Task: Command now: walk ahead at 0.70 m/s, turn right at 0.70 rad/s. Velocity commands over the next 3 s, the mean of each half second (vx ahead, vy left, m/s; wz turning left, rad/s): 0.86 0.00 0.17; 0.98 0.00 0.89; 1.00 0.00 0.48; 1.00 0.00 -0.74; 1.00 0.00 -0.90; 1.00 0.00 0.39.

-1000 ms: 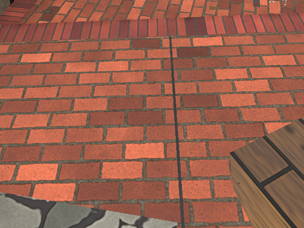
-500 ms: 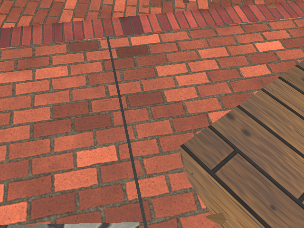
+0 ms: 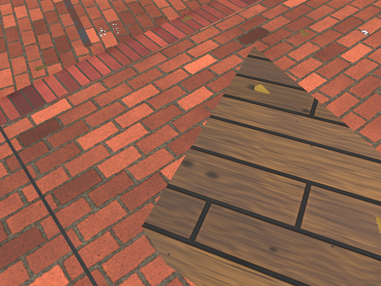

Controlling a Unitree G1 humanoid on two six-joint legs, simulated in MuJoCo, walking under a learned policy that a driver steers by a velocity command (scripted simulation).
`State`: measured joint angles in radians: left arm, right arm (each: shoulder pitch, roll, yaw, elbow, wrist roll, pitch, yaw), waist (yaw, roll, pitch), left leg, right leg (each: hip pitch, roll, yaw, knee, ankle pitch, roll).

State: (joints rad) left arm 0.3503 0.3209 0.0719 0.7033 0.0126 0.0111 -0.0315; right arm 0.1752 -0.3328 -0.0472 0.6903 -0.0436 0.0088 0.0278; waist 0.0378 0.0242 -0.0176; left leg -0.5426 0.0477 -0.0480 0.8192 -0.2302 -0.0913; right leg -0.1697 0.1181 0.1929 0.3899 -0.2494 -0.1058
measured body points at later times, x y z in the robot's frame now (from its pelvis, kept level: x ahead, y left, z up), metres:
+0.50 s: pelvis +0.31 +0.06 -0.01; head +0.34 +0.08 +0.44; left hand +0.54 +0.30 -0.08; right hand +0.26 -0.22 -0.12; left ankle +0.16 +0.14 -0.75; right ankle +0.49 -0.08 -0.70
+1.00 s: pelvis +0.73 +0.16 -0.04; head +0.76 +0.18 +0.41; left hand +0.51 +0.35 -0.16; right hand +1.09 +0.14 -0.08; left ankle +0.86 +0.32 -0.71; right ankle +0.57 -0.05 -0.74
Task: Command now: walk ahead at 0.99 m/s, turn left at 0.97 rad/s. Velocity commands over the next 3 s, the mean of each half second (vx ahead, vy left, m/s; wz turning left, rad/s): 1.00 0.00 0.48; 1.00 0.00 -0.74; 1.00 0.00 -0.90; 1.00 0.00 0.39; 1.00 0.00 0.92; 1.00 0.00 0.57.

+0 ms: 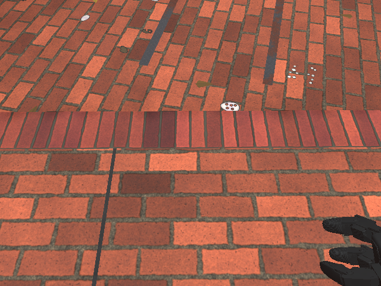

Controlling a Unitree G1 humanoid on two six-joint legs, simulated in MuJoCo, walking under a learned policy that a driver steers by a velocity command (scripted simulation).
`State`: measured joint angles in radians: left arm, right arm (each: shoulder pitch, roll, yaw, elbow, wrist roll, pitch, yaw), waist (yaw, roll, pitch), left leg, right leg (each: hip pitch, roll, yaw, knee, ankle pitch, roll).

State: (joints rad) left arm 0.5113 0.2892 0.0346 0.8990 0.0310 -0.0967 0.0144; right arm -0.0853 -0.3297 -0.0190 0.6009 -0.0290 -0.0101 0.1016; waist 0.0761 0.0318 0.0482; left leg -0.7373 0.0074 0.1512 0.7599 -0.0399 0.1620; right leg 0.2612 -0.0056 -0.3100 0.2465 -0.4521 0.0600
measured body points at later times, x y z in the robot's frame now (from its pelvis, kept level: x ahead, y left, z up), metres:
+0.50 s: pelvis +0.49 +0.01 +0.00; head +0.52 +0.01 +0.45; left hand +0.64 +0.29 -0.08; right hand +0.54 -0.29 -0.12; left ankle +0.21 +0.02 -0.67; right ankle +0.66 -0.04 -0.71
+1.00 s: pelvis +0.96 +0.07 +0.01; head +0.99 +0.07 +0.46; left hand +1.02 +0.38 -0.11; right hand +1.14 -0.20 -0.05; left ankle +1.05 +0.19 -0.71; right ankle +0.75 -0.01 -0.60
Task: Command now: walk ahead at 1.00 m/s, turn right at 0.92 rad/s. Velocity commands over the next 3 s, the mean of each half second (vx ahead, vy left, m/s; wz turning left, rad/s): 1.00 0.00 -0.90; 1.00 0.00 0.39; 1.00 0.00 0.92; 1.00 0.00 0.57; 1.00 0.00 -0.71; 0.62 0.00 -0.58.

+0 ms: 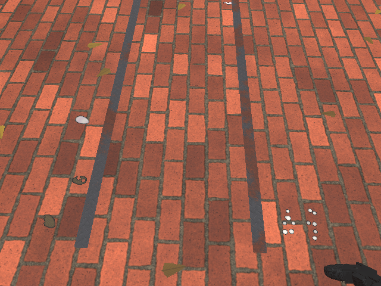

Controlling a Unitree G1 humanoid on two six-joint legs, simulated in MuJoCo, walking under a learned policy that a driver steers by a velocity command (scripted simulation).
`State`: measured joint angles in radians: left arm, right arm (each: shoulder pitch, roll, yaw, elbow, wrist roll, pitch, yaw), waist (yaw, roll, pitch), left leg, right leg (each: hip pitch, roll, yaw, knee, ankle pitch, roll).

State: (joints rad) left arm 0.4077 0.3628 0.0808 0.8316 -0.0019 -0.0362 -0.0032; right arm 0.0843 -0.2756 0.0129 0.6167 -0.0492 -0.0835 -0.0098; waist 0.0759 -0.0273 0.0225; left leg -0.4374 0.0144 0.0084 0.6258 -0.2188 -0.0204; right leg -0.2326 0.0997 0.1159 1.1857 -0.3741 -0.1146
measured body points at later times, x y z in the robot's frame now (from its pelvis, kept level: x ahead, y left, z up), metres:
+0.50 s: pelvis +0.47 -0.08 -0.15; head +0.50 -0.08 +0.30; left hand +0.69 +0.11 -0.28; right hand +0.31 -0.29 -0.28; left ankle +0.25 +0.15 -0.59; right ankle +0.50 -0.10 -0.88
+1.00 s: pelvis +0.95 -0.18 -0.14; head +0.97 -0.18 +0.31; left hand +1.21 -0.01 -0.22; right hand +0.86 -0.45 -0.27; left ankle +0.94 -0.15 -0.88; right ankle +0.93 -0.37 -0.78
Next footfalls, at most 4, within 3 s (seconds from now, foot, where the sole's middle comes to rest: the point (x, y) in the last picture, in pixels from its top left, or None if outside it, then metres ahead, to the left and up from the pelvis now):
0.44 right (240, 285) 0.53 -0.12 -0.91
0.80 left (248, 185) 0.98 -0.16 -0.91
1.24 right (290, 120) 1.40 -0.40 -0.91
1.68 left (237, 73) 1.75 -0.12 -0.91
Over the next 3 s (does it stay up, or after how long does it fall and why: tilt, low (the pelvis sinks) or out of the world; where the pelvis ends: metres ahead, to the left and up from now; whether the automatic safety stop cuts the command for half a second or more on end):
stays up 2.72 0.16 -0.16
